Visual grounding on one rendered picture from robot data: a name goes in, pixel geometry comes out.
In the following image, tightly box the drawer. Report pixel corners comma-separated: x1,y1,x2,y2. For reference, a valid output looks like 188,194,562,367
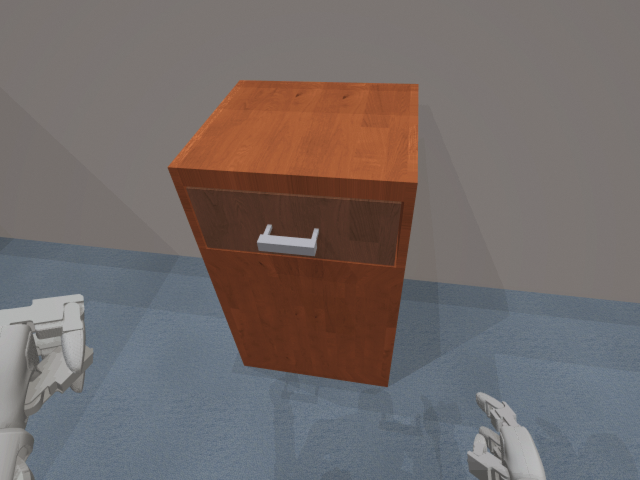
186,186,401,266

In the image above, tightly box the right robot hand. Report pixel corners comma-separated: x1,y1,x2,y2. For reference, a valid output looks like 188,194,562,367
467,392,546,480

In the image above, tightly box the left robot forearm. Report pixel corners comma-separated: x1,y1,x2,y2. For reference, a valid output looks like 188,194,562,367
0,428,35,480

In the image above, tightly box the cabinet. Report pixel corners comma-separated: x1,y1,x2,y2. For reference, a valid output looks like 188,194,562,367
168,80,418,387

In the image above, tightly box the left robot hand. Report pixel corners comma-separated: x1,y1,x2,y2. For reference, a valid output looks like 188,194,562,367
0,294,93,430

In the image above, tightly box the handle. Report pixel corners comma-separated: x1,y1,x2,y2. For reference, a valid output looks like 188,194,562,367
257,224,319,256

